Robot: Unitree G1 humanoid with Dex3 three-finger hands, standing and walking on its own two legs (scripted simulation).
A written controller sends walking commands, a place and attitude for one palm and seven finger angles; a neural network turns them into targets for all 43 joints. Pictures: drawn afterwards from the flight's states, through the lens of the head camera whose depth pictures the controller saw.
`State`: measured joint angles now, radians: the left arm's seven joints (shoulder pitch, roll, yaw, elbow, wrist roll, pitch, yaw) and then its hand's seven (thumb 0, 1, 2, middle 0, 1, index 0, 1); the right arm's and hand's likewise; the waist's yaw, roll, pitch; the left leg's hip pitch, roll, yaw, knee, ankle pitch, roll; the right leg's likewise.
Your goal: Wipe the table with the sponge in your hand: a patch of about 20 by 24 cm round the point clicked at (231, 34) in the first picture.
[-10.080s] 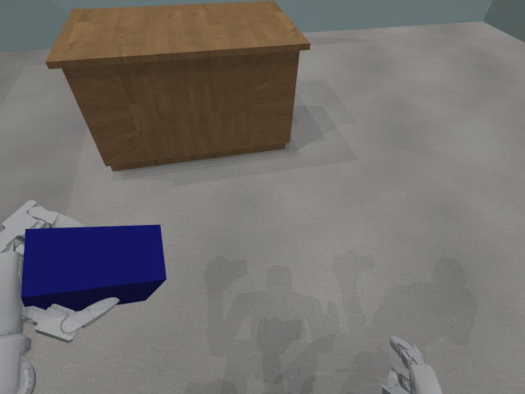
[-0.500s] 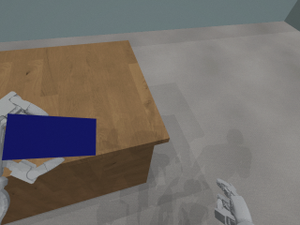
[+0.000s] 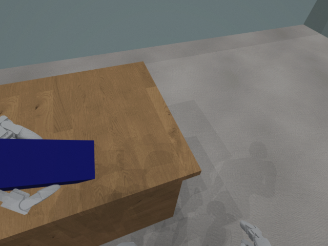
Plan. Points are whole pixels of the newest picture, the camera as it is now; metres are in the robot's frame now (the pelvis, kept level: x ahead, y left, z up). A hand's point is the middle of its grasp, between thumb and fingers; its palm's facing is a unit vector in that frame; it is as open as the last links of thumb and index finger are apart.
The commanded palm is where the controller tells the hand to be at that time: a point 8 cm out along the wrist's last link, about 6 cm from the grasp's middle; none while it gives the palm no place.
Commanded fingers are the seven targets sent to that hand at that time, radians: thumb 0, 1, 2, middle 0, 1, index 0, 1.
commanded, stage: come to a stop and stand still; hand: left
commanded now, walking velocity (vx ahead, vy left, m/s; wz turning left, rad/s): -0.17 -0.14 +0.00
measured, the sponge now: (60, 164) +0.23 +0.21 +0.15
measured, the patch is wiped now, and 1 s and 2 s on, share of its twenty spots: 0.00 0.00 0.00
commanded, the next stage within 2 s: look again from close up in 1.10 s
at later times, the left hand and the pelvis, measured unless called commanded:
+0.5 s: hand (17, 163) +0.22 +0.27 +0.17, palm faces +0.38 -0.84 -0.39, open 10.6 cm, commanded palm +0.16 +0.30 +0.18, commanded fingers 0.00 0.10 1.30 -1.20 -1.60 -1.20 -1.60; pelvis +0.00 +0.02 +0.01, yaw +0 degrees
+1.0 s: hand (11, 169) +0.21 +0.28 +0.16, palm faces +0.36 -0.85 -0.39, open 10.6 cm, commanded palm +0.15 +0.31 +0.18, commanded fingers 0.00 0.10 1.30 -1.20 -1.60 -1.20 -1.60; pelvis -0.01 +0.03 +0.00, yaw +0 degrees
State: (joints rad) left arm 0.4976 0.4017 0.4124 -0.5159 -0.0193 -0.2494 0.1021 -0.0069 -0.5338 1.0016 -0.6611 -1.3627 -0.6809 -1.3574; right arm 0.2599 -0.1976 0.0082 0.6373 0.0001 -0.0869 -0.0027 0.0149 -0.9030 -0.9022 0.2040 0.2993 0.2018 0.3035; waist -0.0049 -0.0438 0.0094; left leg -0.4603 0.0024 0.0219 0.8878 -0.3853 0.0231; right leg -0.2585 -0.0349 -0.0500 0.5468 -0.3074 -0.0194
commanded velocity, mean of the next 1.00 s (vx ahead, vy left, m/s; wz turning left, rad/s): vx -0.03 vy -0.04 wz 0.00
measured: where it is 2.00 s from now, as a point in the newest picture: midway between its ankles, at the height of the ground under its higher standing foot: outside the picture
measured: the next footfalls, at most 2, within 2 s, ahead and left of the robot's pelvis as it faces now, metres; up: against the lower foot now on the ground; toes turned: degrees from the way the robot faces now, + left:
none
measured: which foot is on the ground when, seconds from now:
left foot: down 0.00-1.00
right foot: down 0.00-1.00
